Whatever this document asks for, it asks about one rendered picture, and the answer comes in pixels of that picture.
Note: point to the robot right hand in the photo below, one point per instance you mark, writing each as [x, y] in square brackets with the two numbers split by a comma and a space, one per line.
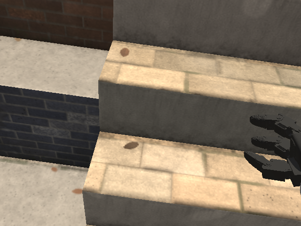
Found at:
[276, 169]

